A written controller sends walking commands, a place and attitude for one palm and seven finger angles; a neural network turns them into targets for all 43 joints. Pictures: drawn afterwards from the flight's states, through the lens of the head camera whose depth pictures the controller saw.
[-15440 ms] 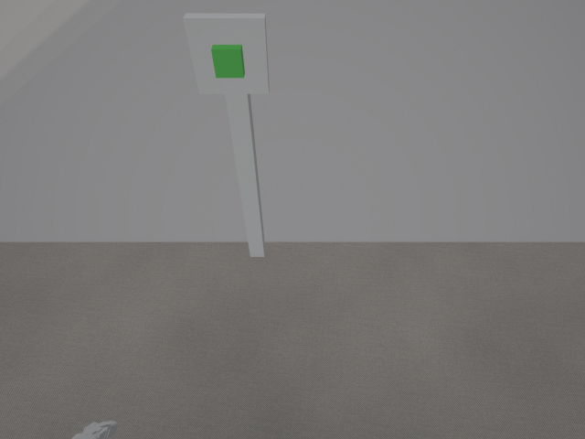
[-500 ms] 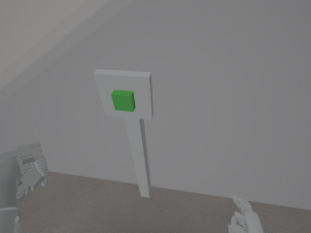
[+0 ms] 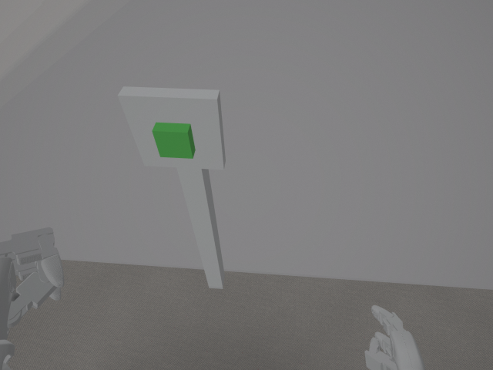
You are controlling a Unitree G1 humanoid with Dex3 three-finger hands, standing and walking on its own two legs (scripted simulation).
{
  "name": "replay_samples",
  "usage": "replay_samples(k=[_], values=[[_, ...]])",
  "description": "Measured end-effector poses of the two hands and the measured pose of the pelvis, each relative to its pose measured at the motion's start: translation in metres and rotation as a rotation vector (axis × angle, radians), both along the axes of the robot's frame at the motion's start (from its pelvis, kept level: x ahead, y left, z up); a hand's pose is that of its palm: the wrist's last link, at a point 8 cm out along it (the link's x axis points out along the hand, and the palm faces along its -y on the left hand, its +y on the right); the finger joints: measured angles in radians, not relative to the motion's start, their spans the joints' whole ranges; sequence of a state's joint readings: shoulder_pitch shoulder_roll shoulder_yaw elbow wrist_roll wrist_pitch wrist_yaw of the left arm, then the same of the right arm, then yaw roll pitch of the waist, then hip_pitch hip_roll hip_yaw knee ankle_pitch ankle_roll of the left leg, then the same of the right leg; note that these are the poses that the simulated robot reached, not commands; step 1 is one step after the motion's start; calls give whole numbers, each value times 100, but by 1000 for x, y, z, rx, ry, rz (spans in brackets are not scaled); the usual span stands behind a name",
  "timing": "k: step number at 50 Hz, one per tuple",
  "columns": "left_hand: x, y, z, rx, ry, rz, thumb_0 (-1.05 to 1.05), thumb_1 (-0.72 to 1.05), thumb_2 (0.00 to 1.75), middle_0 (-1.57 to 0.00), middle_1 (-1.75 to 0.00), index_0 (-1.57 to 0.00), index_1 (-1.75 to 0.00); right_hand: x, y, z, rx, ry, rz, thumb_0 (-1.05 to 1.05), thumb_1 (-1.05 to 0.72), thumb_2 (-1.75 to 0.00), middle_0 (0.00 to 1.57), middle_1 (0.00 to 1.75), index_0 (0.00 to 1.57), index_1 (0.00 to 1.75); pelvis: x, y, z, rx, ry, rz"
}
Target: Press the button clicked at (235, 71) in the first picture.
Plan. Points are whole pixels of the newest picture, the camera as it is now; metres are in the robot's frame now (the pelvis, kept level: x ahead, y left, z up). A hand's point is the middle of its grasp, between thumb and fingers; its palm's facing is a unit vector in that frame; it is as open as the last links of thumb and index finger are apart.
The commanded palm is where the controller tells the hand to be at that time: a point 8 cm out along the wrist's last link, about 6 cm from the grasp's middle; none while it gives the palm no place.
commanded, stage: step back with the hand held close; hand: left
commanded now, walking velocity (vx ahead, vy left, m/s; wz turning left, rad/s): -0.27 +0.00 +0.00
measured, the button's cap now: (175, 139) +0.51 +0.17 +0.09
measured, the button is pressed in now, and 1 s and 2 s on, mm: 0 0 0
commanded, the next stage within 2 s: stop stepping back and stand still in 0.96 s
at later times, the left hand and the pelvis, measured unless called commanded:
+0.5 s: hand (7, 335) +0.13 +0.25 +0.16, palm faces +0.39 -0.81 -0.43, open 3.1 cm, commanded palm +0.06 +0.29 +0.17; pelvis -0.07 +0.01 -0.02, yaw +0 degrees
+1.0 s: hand out of the picture +0.04 +0.25 +0.16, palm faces +0.37 -0.81 -0.45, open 3.1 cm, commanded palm -0.03 +0.28 +0.17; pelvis -0.16 +0.00 -0.01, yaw +1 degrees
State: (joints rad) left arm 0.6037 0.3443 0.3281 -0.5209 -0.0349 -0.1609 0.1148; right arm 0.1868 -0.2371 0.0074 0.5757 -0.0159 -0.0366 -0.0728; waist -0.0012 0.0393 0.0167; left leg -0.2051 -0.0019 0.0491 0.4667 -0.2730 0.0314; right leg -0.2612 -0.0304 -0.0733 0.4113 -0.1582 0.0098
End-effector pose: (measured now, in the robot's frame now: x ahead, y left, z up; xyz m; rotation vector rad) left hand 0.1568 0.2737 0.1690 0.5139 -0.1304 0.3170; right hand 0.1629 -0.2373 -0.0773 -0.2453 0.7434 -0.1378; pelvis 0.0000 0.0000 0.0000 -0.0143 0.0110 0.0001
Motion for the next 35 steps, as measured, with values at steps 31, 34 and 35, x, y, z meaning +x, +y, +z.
replay_samples(k=[31, 34, 35], values=[[-82, 25, 14, 93, -185, 5, 1, 89, 90, -131, -150, -131, -150, -91, 17, 0, -46, 4, -6, 2, -90, -90, 20, 30, 21, 30, -70, 10, -11, -30, 32, 45], [-89, 20, 13, 94, -177, -5, 1, 89, 90, -131, -150, -131, -150, -91, 18, -3, -38, 7, 33, 2, -90, -90, 20, 30, 21, 30, -80, 6, -12, -15, 59, 20], [-91, 16, 11, 87, -167, -15, 1, 89, 90, -131, -150, -131, -150, -91, 18, -4, -34, 6, 43, 2, -90, -90, 20, 30, 21, 30, -86, 4, -11, -12, 61, 12]])
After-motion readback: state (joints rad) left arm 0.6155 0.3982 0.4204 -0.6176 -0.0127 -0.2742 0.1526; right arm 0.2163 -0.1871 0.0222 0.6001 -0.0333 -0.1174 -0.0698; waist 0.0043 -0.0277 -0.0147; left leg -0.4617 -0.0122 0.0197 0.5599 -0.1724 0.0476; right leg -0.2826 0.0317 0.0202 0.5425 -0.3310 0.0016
